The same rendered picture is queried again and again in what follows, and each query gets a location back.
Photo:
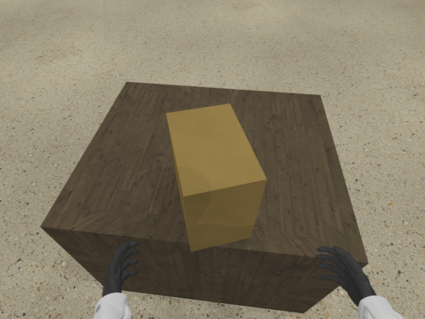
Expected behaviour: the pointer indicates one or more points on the carton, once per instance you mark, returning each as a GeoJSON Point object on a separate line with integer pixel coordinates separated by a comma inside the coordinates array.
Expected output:
{"type": "Point", "coordinates": [220, 180]}

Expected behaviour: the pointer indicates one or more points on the left robot forearm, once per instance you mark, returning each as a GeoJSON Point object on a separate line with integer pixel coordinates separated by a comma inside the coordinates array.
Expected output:
{"type": "Point", "coordinates": [113, 306]}

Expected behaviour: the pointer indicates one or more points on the right robot hand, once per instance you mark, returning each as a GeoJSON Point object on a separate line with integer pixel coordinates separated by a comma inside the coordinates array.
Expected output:
{"type": "Point", "coordinates": [351, 276]}

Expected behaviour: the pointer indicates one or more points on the pedestal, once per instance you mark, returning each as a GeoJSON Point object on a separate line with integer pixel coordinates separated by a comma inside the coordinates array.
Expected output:
{"type": "Point", "coordinates": [124, 188]}

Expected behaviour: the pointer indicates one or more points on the right robot forearm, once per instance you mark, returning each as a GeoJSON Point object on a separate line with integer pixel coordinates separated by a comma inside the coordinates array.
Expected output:
{"type": "Point", "coordinates": [376, 307]}

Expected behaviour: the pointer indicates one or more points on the left robot hand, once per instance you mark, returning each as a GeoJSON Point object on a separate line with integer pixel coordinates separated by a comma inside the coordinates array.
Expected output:
{"type": "Point", "coordinates": [115, 276]}

